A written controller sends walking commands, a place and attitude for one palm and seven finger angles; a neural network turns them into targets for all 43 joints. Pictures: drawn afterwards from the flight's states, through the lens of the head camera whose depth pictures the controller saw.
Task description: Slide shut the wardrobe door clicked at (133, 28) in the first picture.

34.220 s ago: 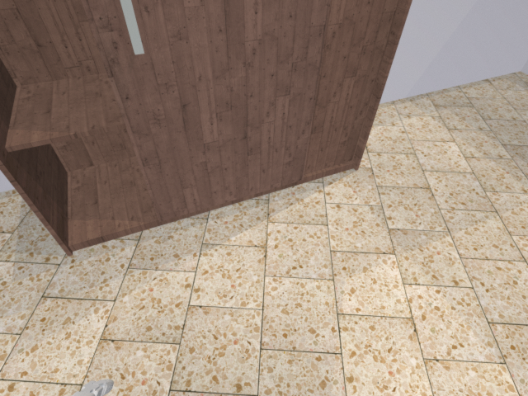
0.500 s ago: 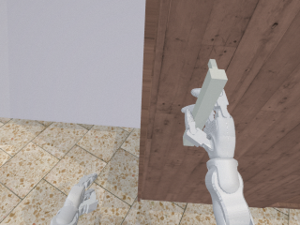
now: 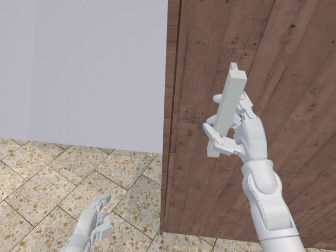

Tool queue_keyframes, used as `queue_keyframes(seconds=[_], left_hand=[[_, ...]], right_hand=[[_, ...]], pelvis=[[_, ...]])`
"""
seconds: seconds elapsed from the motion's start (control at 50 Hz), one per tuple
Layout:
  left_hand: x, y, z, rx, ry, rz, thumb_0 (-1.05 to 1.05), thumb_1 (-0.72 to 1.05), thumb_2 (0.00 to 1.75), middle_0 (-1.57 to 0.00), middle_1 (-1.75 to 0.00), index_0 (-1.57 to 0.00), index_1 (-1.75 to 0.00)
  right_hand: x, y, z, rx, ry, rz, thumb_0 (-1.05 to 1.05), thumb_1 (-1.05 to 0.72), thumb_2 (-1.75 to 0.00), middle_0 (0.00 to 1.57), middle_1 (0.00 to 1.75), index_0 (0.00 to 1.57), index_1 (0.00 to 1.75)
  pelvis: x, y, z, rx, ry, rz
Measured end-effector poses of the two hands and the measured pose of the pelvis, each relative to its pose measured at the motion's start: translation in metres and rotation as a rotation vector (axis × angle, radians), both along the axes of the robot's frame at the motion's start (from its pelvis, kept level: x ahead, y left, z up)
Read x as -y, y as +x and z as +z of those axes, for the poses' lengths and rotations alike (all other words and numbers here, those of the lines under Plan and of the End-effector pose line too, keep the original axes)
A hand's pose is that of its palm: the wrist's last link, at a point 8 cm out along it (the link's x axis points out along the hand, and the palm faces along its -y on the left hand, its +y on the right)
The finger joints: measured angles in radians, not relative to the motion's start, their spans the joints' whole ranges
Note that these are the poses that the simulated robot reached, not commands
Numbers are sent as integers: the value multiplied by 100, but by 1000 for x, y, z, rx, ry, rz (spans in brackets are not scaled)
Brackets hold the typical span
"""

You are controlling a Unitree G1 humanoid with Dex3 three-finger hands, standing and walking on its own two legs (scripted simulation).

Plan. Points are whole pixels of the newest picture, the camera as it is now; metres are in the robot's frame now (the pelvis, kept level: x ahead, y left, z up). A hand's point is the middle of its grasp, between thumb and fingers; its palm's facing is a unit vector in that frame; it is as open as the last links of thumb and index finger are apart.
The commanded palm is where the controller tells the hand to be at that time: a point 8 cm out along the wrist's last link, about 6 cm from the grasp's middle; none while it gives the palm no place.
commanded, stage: loosen the grip on the handle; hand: right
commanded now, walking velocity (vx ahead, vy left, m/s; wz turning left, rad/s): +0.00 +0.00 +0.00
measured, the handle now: (222, 114) +0.36 -0.10 +0.19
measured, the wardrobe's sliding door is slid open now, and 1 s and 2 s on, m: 0.00 0.00 0.00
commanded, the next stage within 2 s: slip the hand off the handle in 0.42 s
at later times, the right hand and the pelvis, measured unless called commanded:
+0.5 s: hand (214, 137) +0.30 -0.08 +0.17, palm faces -0.03 +1.00 -0.04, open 15.3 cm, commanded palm +0.28 -0.13 +0.16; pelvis +0.00 +0.02 -0.02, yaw +1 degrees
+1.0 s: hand (220, 137) +0.30 -0.09 +0.18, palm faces -0.11 +0.99 -0.04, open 14.9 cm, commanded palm +0.28 -0.19 +0.16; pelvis +0.02 +0.02 -0.01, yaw +2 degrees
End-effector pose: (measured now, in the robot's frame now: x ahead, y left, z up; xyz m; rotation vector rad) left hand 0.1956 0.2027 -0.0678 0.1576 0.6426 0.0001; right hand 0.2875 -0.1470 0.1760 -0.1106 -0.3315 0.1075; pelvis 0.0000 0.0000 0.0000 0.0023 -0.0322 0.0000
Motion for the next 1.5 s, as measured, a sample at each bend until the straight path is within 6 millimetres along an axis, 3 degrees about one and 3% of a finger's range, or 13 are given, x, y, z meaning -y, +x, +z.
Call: queue_keyframes(seconds=[0.1,0.22,0.38,0.5,0.76,0.88,1.04,1.18,1.26,1.36,1.44,1.5], left_hand=[[-5,-9,4,104,-15,33,2,90,90,-20,-30,-20,-30],[-23,-35,-4,78,34,27,2,90,90,-20,-30,-20,-30],[-48,-66,-31,-56,59,67,2,90,90,-20,-30,-20,-30],[-52,-65,-35,-99,60,80,2,90,90,-20,-30,-20,-30],[-37,-3,-14,13,37,50,2,90,90,-20,-30,-20,-30],[-33,10,-5,35,36,62,2,90,90,-20,-30,-20,-30],[-35,2,-6,2,34,107,2,90,90,-20,-30,-20,-30],[-40,-18,-15,-51,54,107,2,90,90,-20,-30,-20,-30],[-42,-27,-21,-69,85,82,2,90,90,-20,-30,-20,-30],[-36,-30,-22,-33,89,70,2,90,90,-20,-30,-20,-30],[-25,-26,-16,18,67,87,2,90,90,-20,-30,-20,-30],[-17,-21,-8,59,53,93,2,90,90,-20,-30,-20,-30]], right_hand=[[-5,0,-2,-32,116,-17,-3,-16,-52,44,135,25,120],[-11,-1,-8,28,144,-72,-1,26,-33,44,134,20,117],[-11,-1,-11,70,89,-71,-1,50,-23,44,126,12,111],[-10,-1,-10,67,90,-52,-1,54,-20,43,121,12,110],[-5,0,-8,52,73,-22,-2,56,-20,45,117,15,111],[-1,1,-7,36,71,14,-2,56,-20,47,116,19,110],[6,0,-7,5,107,8,-2,56,-20,49,116,23,111],[60,-16,-25,-38,84,-218,-1,55,-20,38,116,25,113],[86,-27,-23,17,45,-248,-2,55,-20,31,116,25,114],[69,-34,-10,104,69,-90,-2,56,-20,27,116,24,115],[53,-33,-20,33,85,-1,-2,56,-20,26,116,25,115],[56,-37,-31,-32,97,-26,-2,56,-20,26,116,25,115]], pelvis=[[0,-8,-8,26,-5,3],[-10,-17,-18,34,-7,7],[-18,-13,-20,7,-2,13],[-21,1,-16,-14,-2,14],[-19,21,-14,-38,-9,18],[-18,25,-13,-32,-7,21],[-17,24,-11,-23,-5,33],[-18,19,-12,-24,-2,29],[-16,13,-15,-23,11,14],[-6,9,-16,-23,25,2],[1,10,-15,-26,21,12],[5,13,-14,-23,16,26]])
